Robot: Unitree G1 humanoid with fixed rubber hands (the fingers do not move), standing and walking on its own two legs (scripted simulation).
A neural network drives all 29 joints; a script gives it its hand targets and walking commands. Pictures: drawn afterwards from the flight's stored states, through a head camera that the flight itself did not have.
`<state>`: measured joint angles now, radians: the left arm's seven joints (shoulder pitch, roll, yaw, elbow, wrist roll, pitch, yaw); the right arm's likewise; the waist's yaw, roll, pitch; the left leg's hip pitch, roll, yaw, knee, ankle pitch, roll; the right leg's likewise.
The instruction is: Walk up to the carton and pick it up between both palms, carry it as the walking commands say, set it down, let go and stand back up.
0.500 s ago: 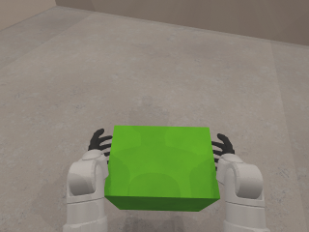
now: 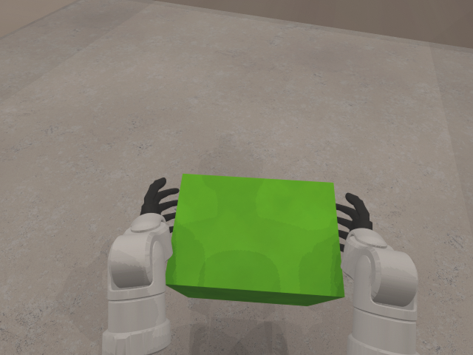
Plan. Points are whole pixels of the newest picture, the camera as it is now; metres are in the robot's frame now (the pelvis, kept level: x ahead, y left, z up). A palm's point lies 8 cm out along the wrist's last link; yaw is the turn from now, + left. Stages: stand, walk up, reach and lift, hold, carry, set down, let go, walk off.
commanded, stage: carry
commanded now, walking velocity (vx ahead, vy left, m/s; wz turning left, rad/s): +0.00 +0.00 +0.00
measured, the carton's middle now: (251, 247) +0.30 -0.01 +0.00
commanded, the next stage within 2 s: none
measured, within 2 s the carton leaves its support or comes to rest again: neither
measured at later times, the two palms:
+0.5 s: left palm (97, 264) +0.23 +0.21 +0.10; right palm (329, 290) +0.20 -0.11 +0.09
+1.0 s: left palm (117, 265) +0.23 +0.18 +0.09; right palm (342, 284) +0.21 -0.13 +0.08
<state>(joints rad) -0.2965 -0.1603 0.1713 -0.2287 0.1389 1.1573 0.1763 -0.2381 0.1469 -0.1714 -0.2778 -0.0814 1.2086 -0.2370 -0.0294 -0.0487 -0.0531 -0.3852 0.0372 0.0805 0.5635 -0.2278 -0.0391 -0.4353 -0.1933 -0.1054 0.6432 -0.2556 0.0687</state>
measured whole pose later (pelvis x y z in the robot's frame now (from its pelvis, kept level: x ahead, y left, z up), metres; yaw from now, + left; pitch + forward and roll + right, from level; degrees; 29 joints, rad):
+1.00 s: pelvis -0.06 +0.04 +0.01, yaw -2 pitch +3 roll +0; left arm -0.27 -0.15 0.18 -0.13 0.11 1.14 0.21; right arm -0.23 0.14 -0.17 -0.17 -0.14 1.19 -0.19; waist 0.00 0.00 -0.10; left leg -0.43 0.03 0.12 0.49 -0.12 0.04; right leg -0.36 -0.02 -0.13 0.56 -0.26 -0.04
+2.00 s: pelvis -0.03 +0.01 +0.01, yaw -2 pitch +2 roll +0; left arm -0.26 -0.15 0.19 -0.11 0.17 1.09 0.12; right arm -0.23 0.14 -0.17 -0.13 -0.17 1.14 -0.15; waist 0.00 0.00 -0.09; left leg -0.38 0.06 0.11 0.51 -0.17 -0.01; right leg -0.29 0.01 -0.14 0.55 -0.30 -0.07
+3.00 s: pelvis -0.04 +0.01 +0.01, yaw -2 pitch +2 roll +0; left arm -0.16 -0.13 0.17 -0.12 0.16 1.00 0.07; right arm -0.14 0.13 -0.14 -0.12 -0.15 1.04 -0.09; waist -0.01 -0.01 -0.10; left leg -0.36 0.06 0.11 0.50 -0.16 0.00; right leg -0.27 0.01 -0.14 0.53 -0.29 -0.07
